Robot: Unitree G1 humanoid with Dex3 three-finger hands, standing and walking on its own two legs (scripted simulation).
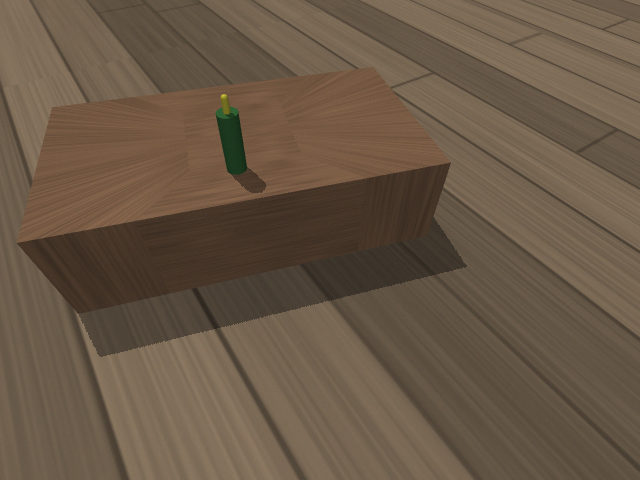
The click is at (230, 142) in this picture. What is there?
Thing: necked bottle
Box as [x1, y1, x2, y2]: [216, 94, 246, 174]
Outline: 222,94 222,107 216,111 216,117 227,170 230,173 238,174 246,169 238,113 235,108 229,106 227,96 225,94
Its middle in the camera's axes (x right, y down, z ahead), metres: -0.29 -0.35 +1.25
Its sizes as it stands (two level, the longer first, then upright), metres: 0.068 0.068 0.270
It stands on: a support 0.39 m high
